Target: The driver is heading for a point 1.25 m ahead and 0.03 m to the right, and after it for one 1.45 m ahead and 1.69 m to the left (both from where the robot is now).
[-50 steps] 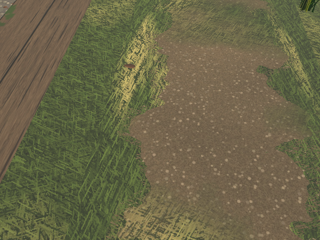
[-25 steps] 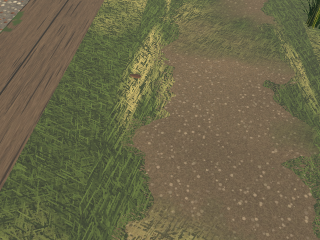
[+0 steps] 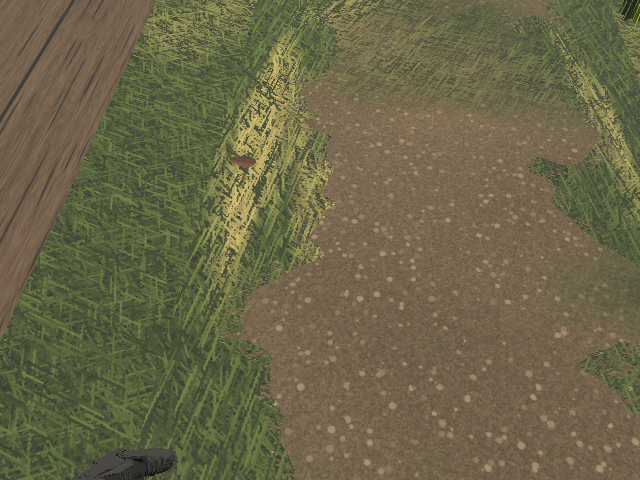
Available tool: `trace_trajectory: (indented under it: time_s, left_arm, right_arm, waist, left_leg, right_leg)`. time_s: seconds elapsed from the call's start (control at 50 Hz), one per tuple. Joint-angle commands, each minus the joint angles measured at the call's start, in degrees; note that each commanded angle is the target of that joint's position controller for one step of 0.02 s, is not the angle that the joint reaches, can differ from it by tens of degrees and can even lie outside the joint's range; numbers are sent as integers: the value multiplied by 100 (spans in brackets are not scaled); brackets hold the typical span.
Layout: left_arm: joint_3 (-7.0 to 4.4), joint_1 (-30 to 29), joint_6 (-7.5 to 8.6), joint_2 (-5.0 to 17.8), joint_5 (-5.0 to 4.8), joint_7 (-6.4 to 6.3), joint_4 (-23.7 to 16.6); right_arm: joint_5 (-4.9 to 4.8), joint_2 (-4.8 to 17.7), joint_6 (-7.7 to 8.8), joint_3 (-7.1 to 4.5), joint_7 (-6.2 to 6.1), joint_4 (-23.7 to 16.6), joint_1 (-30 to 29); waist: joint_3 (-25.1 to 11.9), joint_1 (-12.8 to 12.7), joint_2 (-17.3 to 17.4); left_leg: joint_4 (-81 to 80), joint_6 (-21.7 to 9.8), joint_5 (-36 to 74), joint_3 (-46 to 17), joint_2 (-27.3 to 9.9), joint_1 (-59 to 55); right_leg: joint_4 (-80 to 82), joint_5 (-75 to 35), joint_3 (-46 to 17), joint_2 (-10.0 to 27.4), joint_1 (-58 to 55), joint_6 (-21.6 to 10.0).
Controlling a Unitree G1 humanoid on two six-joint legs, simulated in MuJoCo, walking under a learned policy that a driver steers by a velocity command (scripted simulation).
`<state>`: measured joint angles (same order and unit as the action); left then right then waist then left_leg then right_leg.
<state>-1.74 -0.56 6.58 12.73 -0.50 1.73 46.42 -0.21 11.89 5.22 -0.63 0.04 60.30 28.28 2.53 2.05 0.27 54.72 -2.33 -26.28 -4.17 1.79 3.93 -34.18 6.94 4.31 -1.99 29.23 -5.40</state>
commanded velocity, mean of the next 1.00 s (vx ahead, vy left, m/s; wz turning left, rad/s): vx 0.43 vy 0.00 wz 0.00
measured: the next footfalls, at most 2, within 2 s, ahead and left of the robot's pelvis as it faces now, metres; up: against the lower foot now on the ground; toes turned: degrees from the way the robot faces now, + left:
left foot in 0.50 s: +0.44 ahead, +0.16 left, +0.00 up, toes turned +2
right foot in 0.98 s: +0.67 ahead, -0.05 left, +0.00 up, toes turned -2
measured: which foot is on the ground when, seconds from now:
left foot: up 0.00-0.48, down 0.50-1.00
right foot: down 0.00-0.52, up 0.54-0.96, down 0.98-1.00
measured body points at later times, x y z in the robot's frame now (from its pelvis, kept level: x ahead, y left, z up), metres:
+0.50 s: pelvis +0.27 +0.05 +0.01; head +0.30 +0.06 +0.46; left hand +0.23 +0.31 -0.14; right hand +0.48 -0.18 -0.08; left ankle +0.40 +0.16 -0.72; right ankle +0.12 -0.08 -0.71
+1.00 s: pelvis +0.50 +0.05 +0.02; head +0.53 +0.05 +0.47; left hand +0.68 +0.29 -0.10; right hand +0.50 -0.21 -0.13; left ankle +0.40 +0.16 -0.71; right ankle +0.63 -0.05 -0.71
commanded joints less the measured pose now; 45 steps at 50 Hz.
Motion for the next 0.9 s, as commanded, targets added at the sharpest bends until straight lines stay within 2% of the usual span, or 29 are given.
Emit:
trace_trajectory:
  time_s: [0.02,0.04,0.06,0.08,0.1,0.14,0.18,0.22,0.3,0.38,0.44,0.46,0.48,0.5,0.52,0.54,0.56,0.58,0.6,0.62,0.64,0.68,0.7,0.74,0.78,0.82,0.9]
  left_arm:
    - [-196,1535,-23,683,-13,-8,337]
    - [-130,1128,27,526,20,52,290]
    - [-87,932,68,409,71,89,301]
    - [-74,905,73,371,92,114,375]
    - [-76,1002,84,385,79,118,461]
    - [-95,1218,107,539,76,69,609]
    - [-129,1472,98,726,84,-26,700]
    - [-148,1750,52,820,65,-106,754]
    - [-168,2184,-22,948,-18,-175,843]
    - [-194,2539,-113,997,-62,-184,994]
    - [-246,2492,-193,1084,-79,-206,1020]
    - [-259,2371,-220,1129,-78,-208,994]
    - [-236,2247,-251,1077,-55,-206,959]
    - [-150,2200,-254,869,17,-203,863]
    - [34,2746,-147,265,39,-162,762]
    - [61,2797,12,266,-30,-136,820]
    - [-95,2329,95,863,-186,-112,701]
    - [-113,1926,113,941,-209,-124,574]
    - [-136,1714,83,882,-125,-162,549]
    - [-174,1758,0,806,-70,-189,560]
    - [-170,1878,-90,674,-60,-191,599]
    - [-172,1962,-198,520,-48,-205,630]
    - [-189,1809,-221,538,-31,-216,570]
    - [-217,1412,-231,555,29,-241,428]
    - [-184,1117,-213,412,54,-227,333]
    - [-136,743,-204,298,48,-197,262]
    - [-123,352,-221,383,40,-139,177]
  right_arm:
    - [-270,701,320,-114,77,-692,-368]
    - [-224,705,286,-155,13,-747,-643]
    - [-161,637,192,-208,-38,-730,-556]
    - [-141,463,91,-200,-56,-694,-349]
    - [-135,348,16,-198,-78,-676,-264]
    - [-83,416,-56,-240,-120,-811,-516]
    - [-9,530,-50,-282,-149,-1033,-1092]
    - [0,529,-16,-291,-136,-1188,-1592]
    - [-46,418,46,-246,-54,-1405,-2440]
    - [-112,435,87,-204,89,-1632,-3033]
    - [-122,599,159,-241,183,-1720,-2953]
    - [-117,710,181,-293,190,-1660,-2648]
    - [-105,906,194,-410,172,-1455,-1953]
    - [-74,1283,202,-566,125,-1154,-834]
    - [44,1920,164,-722,108,-998,-18]
    - [32,1604,157,-619,138,-959,110]
    - [-3,1215,175,-492,148,-1022,-336]
    - [-20,1005,163,-414,150,-1164,-907]
    - [5,832,155,-355,181,-1227,-1330]
    - [37,696,172,-312,203,-1238,-1522]
    - [55,627,177,-297,222,-1190,-1550]
    - [53,738,204,-329,200,-1048,-1349]
    - [56,821,209,-351,169,-992,-1248]
    - [86,880,175,-350,96,-905,-1116]
    - [91,849,108,-320,28,-860,-1081]
    - [70,912,67,-311,-19,-802,-981]
    - [25,932,-26,-305,-65,-591,-800]
  waist:
    - [-930,-647,-553]
    - [-554,-408,-1]
    - [-448,-155,-15]
    - [-384,9,-211]
    - [-287,64,-294]
    - [-50,96,-349]
    - [84,-18,-301]
    - [88,-177,-232]
    - [107,-486,-264]
    - [253,-681,-321]
    - [178,-509,-427]
    - [11,-302,-490]
    - [-394,73,-442]
    - [-1168,507,-192]
    - [-2034,456,1106]
    - [-2450,448,1554]
    - [-1708,371,1110]
    - [-1165,205,715]
    - [-782,34,331]
    - [-598,-161,416]
    - [-527,-268,491]
    - [-400,-353,439]
    - [-314,-351,381]
    - [-146,-322,279]
    - [-167,-289,342]
    - [-212,-152,412]
    - [-241,-20,483]
  left_leg:
    - [2790,-214,404,-299,-400,3587]
    - [2485,-207,801,-153,-650,3299]
    - [2159,-208,1039,-149,-854,2896]
    - [1960,-189,1118,-150,-947,2610]
    - [1783,-158,1123,-85,-986,2529]
    - [1356,-39,1362,14,-1074,2756]
    - [753,106,1922,41,-1174,3299]
    - [-3,163,2533,67,-1178,3665]
    - [-1479,204,3242,303,-908,3480]
    - [-2176,158,2907,365,-761,3463]
    - [-2527,-65,2274,401,-641,3089]
    - [-2633,-159,2126,519,-503,2592]
    - [-2757,-297,2099,682,-300,1658]
    - [-2608,-566,2252,306,-641,45]
    - [-2817,-1387,1671,-2067,-2109,-2318]
    - [-3696,-1645,1236,-3800,-2540,-2705]
    - [-3741,-1337,1126,-3123,-2354,-2093]
    - [-3825,-1148,1542,-2257,-2152,-1243]
    - [-4042,-1052,1972,-1661,-1891,-442]
    - [-4244,-959,2215,-1223,-1667,67]
    - [-4419,-942,2319,-976,-1523,378]
    - [-4606,-1039,2787,-622,-1425,593]
    - [-4667,-1070,2988,-517,-1424,569]
    - [-4575,-1051,4316,-226,-1415,492]
    - [-4424,-891,5119,217,-1218,543]
    - [-4352,-754,5158,490,-1060,623]
    - [-4013,-764,5001,356,-1265,135]
  right_leg:
    - [2011,786,-3390,2096,-3498,-1185]
    - [2223,227,-2723,1874,-2533,-1030]
    - [2384,-15,-2181,1602,-1921,-894]
    - [2558,25,-1886,1452,-1542,-866]
    - [2695,-22,-1686,1367,-1296,-900]
    - [2892,-123,-1371,1282,-1038,-958]
    - [2977,-191,-1312,1312,-1214,-990]
    - [2958,-312,-1265,1323,-1589,-919]
    - [2871,-404,-971,1240,-2066,-693]
    - [2559,-332,-983,1483,-2715,-650]
    - [2137,-684,-1091,1711,-3104,-528]
    - [1796,-1354,-1039,1681,-3113,-455]
    - [958,-2310,-814,1427,-3012,-325]
    - [-496,-2255,-511,1080,-2278,-128]
    - [-2862,-286,-69,185,100,315]
    - [-3887,2467,-902,-115,1072,297]
    - [-4322,2204,-1137,261,1560,163]
    - [-4171,1660,-950,589,1520,103]
    - [-3804,1214,-849,801,1268,125]
    - [-3451,919,-863,981,925,139]
    - [-3280,746,-841,1031,636,171]
    - [-3051,502,-756,1038,595,256]
    - [-2849,300,-750,1052,779,304]
    - [-2233,-75,-699,994,1035,435]
    - [-1376,-561,-569,864,779,487]
    - [-586,-1092,-395,670,309,475]
    - [107,-1155,-449,498,41,395]
Over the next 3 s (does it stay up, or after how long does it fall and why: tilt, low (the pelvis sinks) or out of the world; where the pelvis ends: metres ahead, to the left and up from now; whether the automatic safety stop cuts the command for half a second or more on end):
stays up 1.26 0.03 0.01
